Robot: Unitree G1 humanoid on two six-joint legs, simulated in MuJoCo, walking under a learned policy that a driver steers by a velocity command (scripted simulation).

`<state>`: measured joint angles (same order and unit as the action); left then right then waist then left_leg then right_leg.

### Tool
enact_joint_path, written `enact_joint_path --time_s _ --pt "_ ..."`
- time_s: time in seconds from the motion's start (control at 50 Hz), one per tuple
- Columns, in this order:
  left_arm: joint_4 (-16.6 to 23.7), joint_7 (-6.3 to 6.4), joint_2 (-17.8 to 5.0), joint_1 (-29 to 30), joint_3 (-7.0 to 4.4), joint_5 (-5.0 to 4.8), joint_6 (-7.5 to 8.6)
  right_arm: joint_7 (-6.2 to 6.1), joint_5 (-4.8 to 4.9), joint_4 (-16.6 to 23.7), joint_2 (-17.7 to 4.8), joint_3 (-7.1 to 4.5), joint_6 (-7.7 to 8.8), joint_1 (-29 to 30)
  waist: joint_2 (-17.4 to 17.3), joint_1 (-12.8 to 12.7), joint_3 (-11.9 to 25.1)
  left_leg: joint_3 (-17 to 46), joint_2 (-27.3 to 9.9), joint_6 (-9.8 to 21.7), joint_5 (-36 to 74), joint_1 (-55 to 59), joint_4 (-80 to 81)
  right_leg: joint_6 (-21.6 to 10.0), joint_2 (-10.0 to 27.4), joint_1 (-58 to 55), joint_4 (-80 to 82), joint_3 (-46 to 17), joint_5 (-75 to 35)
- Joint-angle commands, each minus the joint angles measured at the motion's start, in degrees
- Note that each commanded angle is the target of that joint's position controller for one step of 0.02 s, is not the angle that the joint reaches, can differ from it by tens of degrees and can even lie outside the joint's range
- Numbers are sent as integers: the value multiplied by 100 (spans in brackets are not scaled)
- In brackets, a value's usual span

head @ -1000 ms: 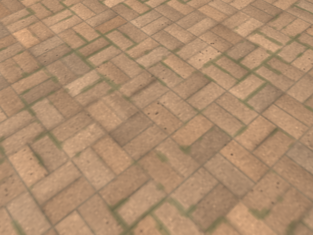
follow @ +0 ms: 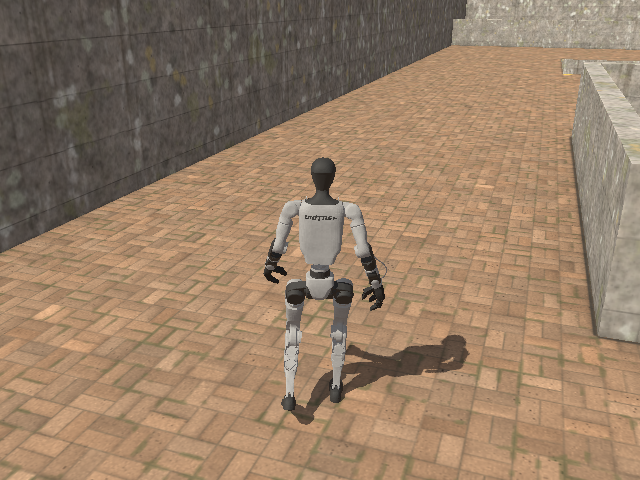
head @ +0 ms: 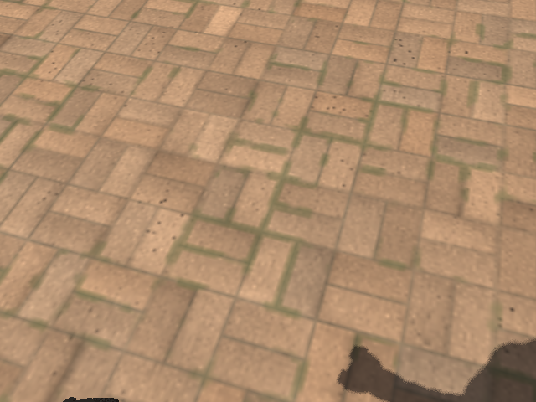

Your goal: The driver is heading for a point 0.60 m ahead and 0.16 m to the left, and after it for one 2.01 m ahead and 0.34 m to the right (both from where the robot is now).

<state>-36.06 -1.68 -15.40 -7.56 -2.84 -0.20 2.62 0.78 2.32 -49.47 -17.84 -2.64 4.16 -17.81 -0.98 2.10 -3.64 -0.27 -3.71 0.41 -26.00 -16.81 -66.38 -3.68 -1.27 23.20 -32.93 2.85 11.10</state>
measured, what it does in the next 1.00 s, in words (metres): walks ahead, turning left: left foot, then right foot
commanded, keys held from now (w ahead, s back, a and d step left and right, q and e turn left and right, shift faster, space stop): w+q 0.66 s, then w+e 0.34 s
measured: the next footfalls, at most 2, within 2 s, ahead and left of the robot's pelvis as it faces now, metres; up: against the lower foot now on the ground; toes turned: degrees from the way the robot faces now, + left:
left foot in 0.44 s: +0.39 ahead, +0.17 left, +0.00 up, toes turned +16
right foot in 0.94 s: +0.75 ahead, +0.07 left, +0.00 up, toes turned +20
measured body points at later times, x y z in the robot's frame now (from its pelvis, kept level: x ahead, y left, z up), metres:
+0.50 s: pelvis +0.28 +0.06 -0.01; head +0.32 +0.08 +0.43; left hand +0.26 +0.35 -0.14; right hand +0.52 -0.14 -0.11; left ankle +0.35 +0.15 -0.73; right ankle +0.10 -0.10 -0.66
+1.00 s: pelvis +0.58 +0.11 -0.01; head +0.61 +0.11 +0.44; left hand +0.67 +0.41 -0.09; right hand +0.73 -0.15 -0.13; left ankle +0.37 +0.16 -0.68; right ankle +0.71 +0.06 -0.73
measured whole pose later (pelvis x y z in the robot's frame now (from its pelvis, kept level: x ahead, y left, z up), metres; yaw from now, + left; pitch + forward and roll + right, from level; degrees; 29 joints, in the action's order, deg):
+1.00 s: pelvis +0.58 +0.11 -0.01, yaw +19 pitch +2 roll +0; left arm -41.4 -2.7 -16.4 -7.0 -2.5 -0.8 5.7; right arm -0.6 -0.3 -45.2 -17.8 -3.5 2.3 -18.2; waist -0.7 1.9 -1.1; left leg 2.9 2.3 1.7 -27.1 -6.3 -46.1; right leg -4.3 -2.7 27.9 -32.7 1.0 7.5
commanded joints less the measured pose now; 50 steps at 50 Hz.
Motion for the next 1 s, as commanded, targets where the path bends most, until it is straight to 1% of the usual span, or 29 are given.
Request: enact_joint_path --time_s 0.02,0.08,0.14,0.2,0.24,0.3,0.34,0.4,0.42,0.44,0.46,0.48,0.5,0.52,0.54,0.56,0.58,0.62,0.66,0.72,0.76,0.8,0.86,0.9,0.92,0.94,0.96,0.98,1.0 --pt "-8 33 -622 -710 -218 63 171 -8 -40 522 -712 -175 108 320 578 -371 730 522 -489 49 728 -2000 -206 -979 1590 -2126 1814 -1770 -1037" --pt "-169 43 -578 -513 -236 80 354 -28 -33 361 -409 -153 -132 6 483 -118 508 579 -494 -104 1193 -1680 60 -985 1546 -1503 2369 -1116 -1256" --pt "-383 119 -632 -586 -265 149 410 -53 -58 475 -312 -155 -189 392 380 -180 174 746 -421 -212 1987 -2189 724 -858 1457 -1539 2575 -496 -1468" --pt "-495 175 -699 -584 -266 129 400 30 -89 571 -213 -123 -135 760 376 -297 50 553 -312 -184 2963 -2138 1792 -660 1301 -1655 2658 92 -1522" --pt "-607 208 -792 -728 -287 98 376 99 -111 707 -107 -66 -115 1154 300 -471 -90 295 -263 -124 3262 -2093 2341 -601 1360 -1794 2720 321 -1549" --pt "-825 232 -892 -1050 -329 29 271 203 -117 969 -57 -22 -109 1631 220 -664 -260 99 -208 42 3065 -2386 2850 -564 1575 -2465 2519 508 -1865" --pt "-916 250 -962 -1130 -358 -25 165 285 -118 1147 -89 -26 -109 1805 270 -664 -262 -85 -120 185 2595 -2510 3028 -504 1710 -2930 2205 601 -2471" --pt "-895 332 -1197 -964 -415 -61 19 337 -109 1236 -341 -159 -159 1373 601 -267 256 -586 396 519 1707 -1585 3007 -297 1719 -3203 1069 820 -5207" --pt "-876 357 -1253 -891 -422 -67 -31 314 -95 1130 -547 -276 -181 772 632 87 607 -679 623 674 1562 -801 3045 -201 1637 -3059 207 886 -5723" --pt "-845 382 -1229 -792 -394 -93 -38 233 -88 927 -856 -457 -199 -136 477 603 1064 -543 787 907 1895 622 3454 0 1405 -2389 -1070 999 -5256" --pt "-735 373 -830 -1014 -250 81 41 92 -72 814 -1386 -603 -271 -762 -550 656 1584 1111 -255 1291 2211 2304 3506 261 990 -834 -2928 983 -2130" --pt "-477 262 -264 -1381 -55 98 236 108 -77 1011 -1634 -602 -202 -429 -1517 68 2302 4571 -1516 2564 1110 3924 4462 584 -343 1440 -4822 -48 2235" --pt "-431 152 -852 -732 -164 -93 452 140 -105 1063 -1134 -469 -151 -503 -632 523 2360 4559 -1497 2313 693 3931 4948 415 5 2038 -4990 -1020 2061" --pt "-261 112 -925 -303 -174 -251 552 130 -127 1056 -895 -409 -94 -322 -375 471 1549 3692 -1302 2050 886 3253 4994 276 247 2253 -4666 -929 1590" --pt "-273 153 -816 -232 -151 -165 589 134 -121 1089 -781 -371 -53 29 195 159 948 3030 -1035 1846 1549 2320 5020 261 505 2067 -4070 -870 1196" --pt "-328 196 -879 -244 -199 -4 560 108 -135 1156 -573 -314 -34 331 188 -30 731 2546 -830 1736 2196 1703 5065 311 674 1712 -3558 -849 965" --pt "-351 191 -880 -359 -221 45 492 76 -205 1255 -521 -279 -34 465 31 -188 636 2323 -697 1724 2632 1256 5181 371 742 1357 -3392 -861 807" --pt "-348 197 -750 -484 -206 105 372 24 -187 1292 -589 -301 -25 487 -36 -305 583 2019 -579 1758 3217 792 5320 567 745 1144 -2923 -740 658" --pt "-244 216 -606 -205 -150 122 300 -54 -166 1258 -753 -347 -29 369 -55 -261 444 1671 -419 1691 3461 434 5380 756 669 1150 -2217 -609 209" --pt "-243 142 -371 248 -23 83 317 -122 -160 1135 -666 -300 -50 218 -303 6 420 959 -103 1309 3233 300 5381 799 566 756 -741 -420 -1287" --pt "-186 75 -362 612 10 5 357 -109 -172 1003 -701 -287 -38 -61 -376 248 372 960 -218 1211 2709 400 5452 721 482 574 -229 -343 -2023" --pt "-118 31 -481 832 -8 -56 378 -81 -176 888 -750 -286 -24 -201 -392 350 254 1072 -469 1190 2520 834 5420 561 496 771 48 -397 -2021" --pt "8 -55 -606 997 -35 -69 400 -85 -187 709 -821 -317 -56 -325 -369 338 86 1121 -881 1111 2973 1713 5179 229 471 1286 259 -441 -1321" --pt "-32 -106 -702 692 -75 -78 394 -123 -186 668 -879 -344 -96 -207 -435 116 184 951 -957 965 4023 2048 4819 9 352 1046 313 -375 -783" --pt "-138 -106 -812 284 -139 -70 384 -144 -197 692 -913 -352 -122 -80 -469 -120 454 761 -860 867 5060 2080 4356 -116 150 462 347 -208 -646" --pt "-365 -86 -991 -466 -256 -44 368 -171 -219 735 -850 -320 -166 16 -325 -507 936 460 -591 720 5807 1916 3404 -280 -59 -574 452 -69 -821" --pt "-498 -58 -1297 -1297 -350 -20 342 -222 -311 866 -689 -231 -181 -33 159 -803 1604 198 -326 510 4791 1007 1904 -598 597 -2064 374 -1080 -1060" --pt "-560 -76 -1781 -1660 -474 -37 320 -155 -334 1014 -190 -78 -68 -723 1619 -470 2148 13 747 -3 1159 -1385 -237 -1652 1823 -4030 858 -3899 41" --pt "-588 -101 -1268 -1757 -348 -149 309 -100 -271 982 -430 -76 60 -457 1347 -696 2214 708 755 33 -461 -2282 -718 -1624 1918 -4386 1572 -4916 1215"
